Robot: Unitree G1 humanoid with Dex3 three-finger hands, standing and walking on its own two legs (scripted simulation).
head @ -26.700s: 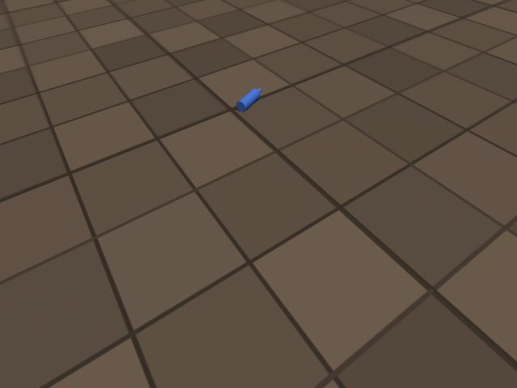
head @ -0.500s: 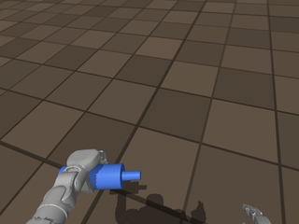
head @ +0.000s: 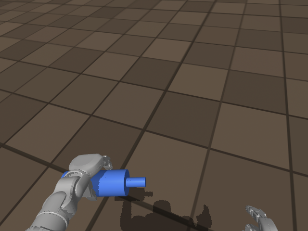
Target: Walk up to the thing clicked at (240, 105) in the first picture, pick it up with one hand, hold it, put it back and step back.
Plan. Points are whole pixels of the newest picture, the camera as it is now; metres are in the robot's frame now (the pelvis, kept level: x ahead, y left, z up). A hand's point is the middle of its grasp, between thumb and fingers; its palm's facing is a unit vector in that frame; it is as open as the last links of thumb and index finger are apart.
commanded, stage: hold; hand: left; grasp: from above
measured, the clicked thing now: (105, 182) +0.29 +0.19 -0.07
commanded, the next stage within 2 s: crouch in 0.34 s
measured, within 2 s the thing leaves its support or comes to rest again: neither
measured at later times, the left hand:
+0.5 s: hand (92, 174) +0.30 +0.22 -0.04, palm faces -0.47 -0.06 -0.88, open 10.2 cm
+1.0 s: hand (102, 186) +0.32 +0.24 -0.18, palm faces -0.44 +0.05 -0.90, open 10.3 cm
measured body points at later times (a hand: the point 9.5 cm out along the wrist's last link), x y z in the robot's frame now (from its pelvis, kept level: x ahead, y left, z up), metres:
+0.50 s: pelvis +0.01 +0.00 +0.00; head +0.02 -0.02 +0.45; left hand +0.32 +0.22 +0.01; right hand +0.15 -0.26 -0.11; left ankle +0.02 +0.13 -0.73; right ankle +0.03 -0.14 -0.73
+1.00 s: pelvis -0.02 +0.00 -0.08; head +0.08 +0.02 +0.36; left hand +0.34 +0.24 -0.13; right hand +0.09 -0.28 -0.19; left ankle +0.01 +0.13 -0.73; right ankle +0.03 -0.14 -0.73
